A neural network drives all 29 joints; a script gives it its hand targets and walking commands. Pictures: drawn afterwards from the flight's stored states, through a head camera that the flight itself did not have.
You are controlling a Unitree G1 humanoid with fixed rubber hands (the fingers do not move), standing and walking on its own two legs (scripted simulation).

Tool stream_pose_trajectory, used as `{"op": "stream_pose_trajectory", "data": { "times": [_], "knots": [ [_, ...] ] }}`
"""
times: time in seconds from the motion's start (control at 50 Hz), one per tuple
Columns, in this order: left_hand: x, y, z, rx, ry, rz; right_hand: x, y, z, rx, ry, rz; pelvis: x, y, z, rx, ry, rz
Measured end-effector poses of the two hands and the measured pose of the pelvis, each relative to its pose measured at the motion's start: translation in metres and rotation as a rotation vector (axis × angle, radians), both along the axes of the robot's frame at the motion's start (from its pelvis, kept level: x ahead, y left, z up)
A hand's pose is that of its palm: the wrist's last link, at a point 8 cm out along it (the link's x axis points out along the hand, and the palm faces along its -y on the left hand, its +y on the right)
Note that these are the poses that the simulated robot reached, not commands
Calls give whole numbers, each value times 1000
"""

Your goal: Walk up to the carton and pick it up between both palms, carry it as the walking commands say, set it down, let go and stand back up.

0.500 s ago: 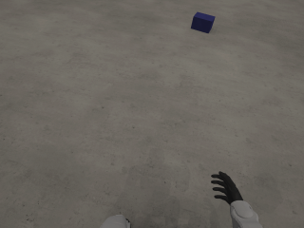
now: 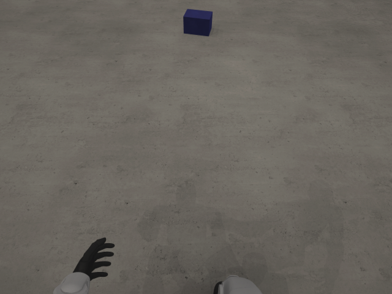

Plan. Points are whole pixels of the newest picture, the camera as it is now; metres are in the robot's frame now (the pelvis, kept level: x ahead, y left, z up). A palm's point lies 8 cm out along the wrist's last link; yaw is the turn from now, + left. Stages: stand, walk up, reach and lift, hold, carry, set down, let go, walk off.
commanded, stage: walk up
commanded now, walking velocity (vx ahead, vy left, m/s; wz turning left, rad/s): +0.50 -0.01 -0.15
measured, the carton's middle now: (198, 22) +2.47 -0.16 -0.67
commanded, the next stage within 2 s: none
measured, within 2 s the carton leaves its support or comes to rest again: neither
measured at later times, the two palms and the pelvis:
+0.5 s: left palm out of the picture +0.13 +0.26 -0.13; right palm (256, 168) +0.42 -0.19 -0.09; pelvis +0.24 +0.04 +0.00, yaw -1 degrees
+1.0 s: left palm (130, 114) +0.65 +0.19 -0.10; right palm (290, 191) +0.35 -0.28 -0.12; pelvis +0.47 -0.04 +0.01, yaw +0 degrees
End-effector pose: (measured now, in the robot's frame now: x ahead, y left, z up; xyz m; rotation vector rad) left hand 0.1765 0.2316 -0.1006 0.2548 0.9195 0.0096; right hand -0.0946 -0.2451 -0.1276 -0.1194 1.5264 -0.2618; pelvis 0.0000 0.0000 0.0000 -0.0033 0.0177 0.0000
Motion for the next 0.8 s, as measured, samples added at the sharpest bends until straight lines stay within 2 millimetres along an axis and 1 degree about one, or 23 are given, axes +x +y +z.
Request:
{"op": "stream_pose_trajectory", "data": {
  "times": [0.02,0.04,0.1,0.14,0.2,0.26,0.3,0.36,0.4,0.44,0.48,0.5,0.52,0.54,0.6,0.64,0.68,0.72,0.76,0.8],
  "knots": [
    [-4,-1,-2,15,25,19,25,-6,-3,5,-35,19,8,-4,1,0,-1,-3],
    [-12,0,-2,28,61,39,52,-11,-4,8,-79,39,16,-7,4,2,-2,-3],
    [-47,6,3,57,184,123,137,-21,2,17,-211,94,42,-13,16,11,-7,-3],
    [-70,8,8,67,255,182,188,-24,8,28,-276,131,60,-15,23,18,-10,-6],
    [-97,9,13,72,350,251,256,-22,16,42,-349,176,86,-15,29,25,-16,-11],
    [-113,7,16,64,428,308,316,-14,25,57,-409,217,112,-12,32,26,-20,-13],
    [-116,5,16,53,472,337,354,-3,29,69,-446,244,130,-8,32,23,-21,-13],
    [-110,5,11,28,530,360,411,18,35,85,-502,278,159,2,30,14,-18,-8],
    [-99,8,3,6,564,365,449,35,39,85,-539,301,181,9,26,3,-13,-4],
    [-82,14,-7,-13,592,365,483,48,41,69,-573,322,206,19,19,-9,-7,-13],
    [-59,26,-22,-22,613,346,508,55,36,28,-603,325,231,31,7,-22,-4,-28],
    [-42,33,-28,-23,610,333,512,55,34,6,-596,319,240,35,4,-21,-4,-26],
    [-22,40,-31,-22,591,318,509,53,33,-13,-572,305,249,38,5,-21,-5,-27],
    [2,46,-33,-20,562,301,500,49,33,-33,-532,285,257,40,7,-24,-7,-29],
    [79,61,-30,-20,448,240,459,31,36,-80,-371,206,284,42,18,-29,-16,-26],
    [128,65,-25,-23,386,201,432,23,40,-98,-280,152,302,43,24,-32,-23,-23],
    [173,65,-21,-27,340,166,410,20,44,-104,-208,107,318,41,28,-36,-27,-21],
    [215,59,-17,-35,300,132,394,19,47,-102,-147,67,334,38,31,-39,-31,-19],
    [255,49,-13,-47,262,97,383,20,49,-92,-97,30,350,32,33,-41,-34,-17],
    [295,34,-8,-62,221,63,378,20,49,-78,-58,-5,366,25,33,-38,-36,-16]
  ]
}}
